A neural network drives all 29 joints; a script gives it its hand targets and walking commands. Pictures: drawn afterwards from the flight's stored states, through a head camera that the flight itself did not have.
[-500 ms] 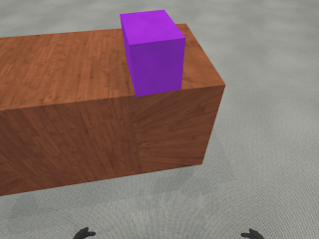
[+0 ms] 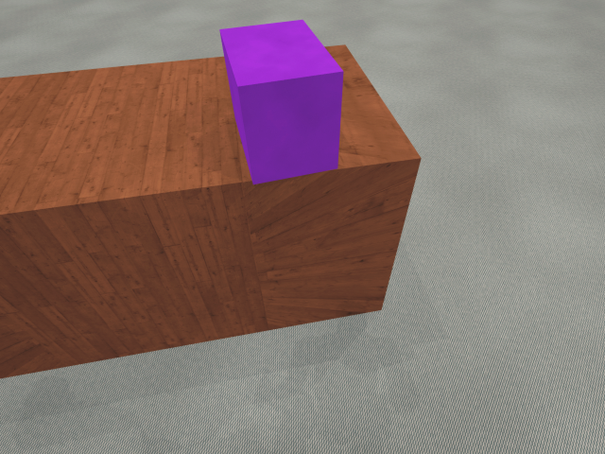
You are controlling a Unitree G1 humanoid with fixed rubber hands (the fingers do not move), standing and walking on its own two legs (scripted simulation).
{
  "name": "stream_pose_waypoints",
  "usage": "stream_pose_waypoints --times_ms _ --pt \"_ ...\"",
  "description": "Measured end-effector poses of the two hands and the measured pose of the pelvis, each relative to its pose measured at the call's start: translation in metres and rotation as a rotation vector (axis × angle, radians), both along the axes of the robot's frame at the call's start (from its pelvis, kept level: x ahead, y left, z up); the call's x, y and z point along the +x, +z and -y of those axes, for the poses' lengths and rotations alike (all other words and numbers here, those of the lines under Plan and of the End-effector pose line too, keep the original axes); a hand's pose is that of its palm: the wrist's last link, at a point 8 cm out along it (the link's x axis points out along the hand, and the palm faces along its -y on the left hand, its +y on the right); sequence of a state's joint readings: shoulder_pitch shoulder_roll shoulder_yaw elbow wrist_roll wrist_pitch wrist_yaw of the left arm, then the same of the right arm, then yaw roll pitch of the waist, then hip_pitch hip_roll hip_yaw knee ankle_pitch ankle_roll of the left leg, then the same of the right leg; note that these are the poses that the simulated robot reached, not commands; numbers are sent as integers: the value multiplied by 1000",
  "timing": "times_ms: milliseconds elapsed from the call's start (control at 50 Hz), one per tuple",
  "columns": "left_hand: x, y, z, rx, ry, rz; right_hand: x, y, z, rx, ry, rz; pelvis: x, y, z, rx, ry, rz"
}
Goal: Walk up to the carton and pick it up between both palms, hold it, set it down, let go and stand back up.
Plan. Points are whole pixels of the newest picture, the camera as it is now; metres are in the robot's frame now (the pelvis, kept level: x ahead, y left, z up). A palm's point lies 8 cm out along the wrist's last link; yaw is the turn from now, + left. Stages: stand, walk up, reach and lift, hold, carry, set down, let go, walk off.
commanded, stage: stand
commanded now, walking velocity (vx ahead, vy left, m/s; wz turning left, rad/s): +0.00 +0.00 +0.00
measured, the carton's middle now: (278, 99) +0.84 +0.09 +0.05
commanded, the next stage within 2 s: walk up in 1.08 s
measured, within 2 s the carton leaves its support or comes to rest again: neither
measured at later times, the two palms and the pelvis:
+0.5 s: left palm out of the picture +0.10 +0.24 -0.10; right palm out of the picture +0.08 -0.25 -0.11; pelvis +0.00 +0.00 +0.00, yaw -1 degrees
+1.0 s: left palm out of the picture +0.09 +0.24 -0.10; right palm out of the picture +0.07 -0.25 -0.11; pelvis +0.01 +0.00 +0.00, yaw -2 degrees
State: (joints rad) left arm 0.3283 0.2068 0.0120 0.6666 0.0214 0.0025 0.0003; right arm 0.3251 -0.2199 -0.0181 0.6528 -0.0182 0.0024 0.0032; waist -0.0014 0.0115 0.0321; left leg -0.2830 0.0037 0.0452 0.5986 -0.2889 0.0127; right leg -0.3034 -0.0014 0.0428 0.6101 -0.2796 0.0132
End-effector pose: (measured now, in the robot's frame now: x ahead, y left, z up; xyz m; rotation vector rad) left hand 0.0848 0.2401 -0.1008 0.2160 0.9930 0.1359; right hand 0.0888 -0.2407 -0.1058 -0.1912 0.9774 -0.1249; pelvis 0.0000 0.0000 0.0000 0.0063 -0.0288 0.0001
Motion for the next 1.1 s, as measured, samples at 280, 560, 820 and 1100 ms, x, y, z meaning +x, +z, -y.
stream_pose_waypoints --times_ms 280,560,820,1100 --pt "8 1 2 3 -13 7 -6 0 6 -7 -19 -19 2 1 2 2 -10 -2" --pt "11 4 0 15 -24 7 -6 0 9 -10 -23 -21 2 2 3 4 -16 -3" --pt "5 1 0 13 -34 -26 -14 -2 11 -11 -33 -50 5 3 3 2 -25 -6" --pt "10 3 -2 21 -45 -22 -19 -3 10 -12 -37 -62 6 3 1 4 -34 -5"
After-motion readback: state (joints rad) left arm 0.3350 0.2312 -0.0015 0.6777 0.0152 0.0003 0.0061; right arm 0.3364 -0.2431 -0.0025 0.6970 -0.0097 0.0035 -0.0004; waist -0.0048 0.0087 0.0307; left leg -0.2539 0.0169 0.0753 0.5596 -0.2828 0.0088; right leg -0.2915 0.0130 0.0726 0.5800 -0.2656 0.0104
